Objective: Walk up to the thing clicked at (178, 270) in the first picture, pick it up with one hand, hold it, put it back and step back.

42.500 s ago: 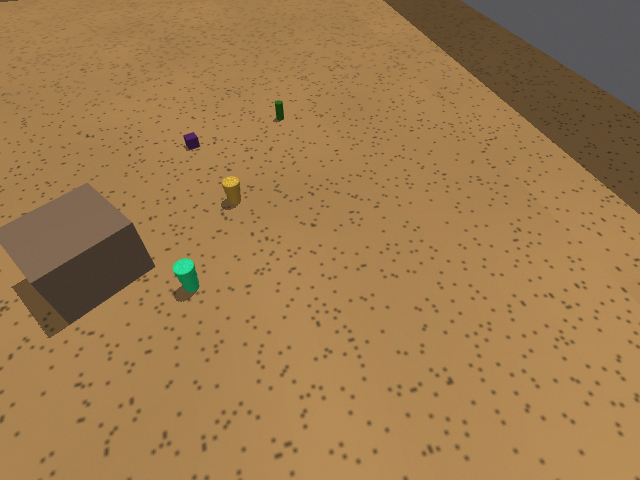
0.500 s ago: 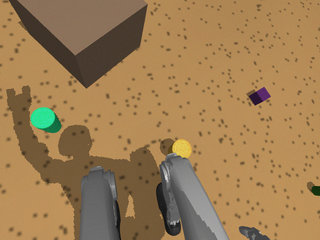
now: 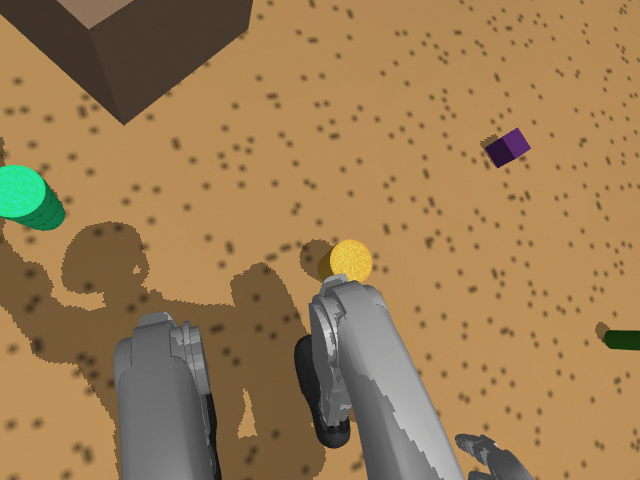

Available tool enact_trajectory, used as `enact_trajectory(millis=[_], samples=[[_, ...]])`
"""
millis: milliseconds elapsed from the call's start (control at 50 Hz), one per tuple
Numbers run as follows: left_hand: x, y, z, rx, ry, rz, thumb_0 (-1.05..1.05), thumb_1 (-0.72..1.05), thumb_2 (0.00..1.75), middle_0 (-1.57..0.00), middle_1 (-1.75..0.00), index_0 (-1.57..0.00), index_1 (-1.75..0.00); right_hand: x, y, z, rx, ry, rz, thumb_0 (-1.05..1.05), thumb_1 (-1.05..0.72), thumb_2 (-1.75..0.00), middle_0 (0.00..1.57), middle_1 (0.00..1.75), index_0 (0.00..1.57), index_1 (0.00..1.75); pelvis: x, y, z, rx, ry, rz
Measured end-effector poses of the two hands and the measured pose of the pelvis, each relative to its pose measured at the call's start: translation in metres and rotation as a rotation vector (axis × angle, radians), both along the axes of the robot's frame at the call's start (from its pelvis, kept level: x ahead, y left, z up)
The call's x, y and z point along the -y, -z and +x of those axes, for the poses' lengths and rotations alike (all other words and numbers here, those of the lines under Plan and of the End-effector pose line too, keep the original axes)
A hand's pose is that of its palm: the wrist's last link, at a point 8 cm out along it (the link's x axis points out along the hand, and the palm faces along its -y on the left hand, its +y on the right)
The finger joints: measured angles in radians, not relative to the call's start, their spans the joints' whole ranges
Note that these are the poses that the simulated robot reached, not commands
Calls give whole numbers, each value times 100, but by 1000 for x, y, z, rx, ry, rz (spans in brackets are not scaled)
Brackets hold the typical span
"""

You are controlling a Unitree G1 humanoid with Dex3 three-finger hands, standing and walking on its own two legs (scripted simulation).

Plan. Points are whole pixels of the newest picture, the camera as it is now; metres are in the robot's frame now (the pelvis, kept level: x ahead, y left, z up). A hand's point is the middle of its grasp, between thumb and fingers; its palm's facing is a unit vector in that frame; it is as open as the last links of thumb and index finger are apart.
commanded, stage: withdraw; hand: left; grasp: from above
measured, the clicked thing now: (32, 204) +0.52 +0.32 -0.33
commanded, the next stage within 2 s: none
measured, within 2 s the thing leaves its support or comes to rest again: neither
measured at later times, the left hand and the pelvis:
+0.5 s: hand out of the picture +0.49 +0.34 -0.05, palm faces -0.54 -0.11 -0.83, open 13.5 cm; pelvis +0.02 +0.00 +0.06, yaw +1 degrees
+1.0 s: hand out of the picture +0.50 +0.38 -0.08, palm faces -0.34 -0.04 -0.94, open 13.3 cm; pelvis +0.01 +0.00 -0.01, yaw +0 degrees
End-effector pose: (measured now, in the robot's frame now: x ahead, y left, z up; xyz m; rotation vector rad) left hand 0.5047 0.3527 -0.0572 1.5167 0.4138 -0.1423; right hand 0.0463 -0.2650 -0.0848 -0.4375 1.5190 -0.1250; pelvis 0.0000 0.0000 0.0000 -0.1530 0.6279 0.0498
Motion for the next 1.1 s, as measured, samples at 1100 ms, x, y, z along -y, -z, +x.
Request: enact_trajectory(millis=[1100], samples=[[-18, -56, 4, -65, -88, 32, 0, -39, 88, -22, -86, -22, -86, -6, -6, 16, 68, 21, 31, 0, -92, -90, 21, 30, 21, 29, -2, -14, 11, -14, -7, -5]])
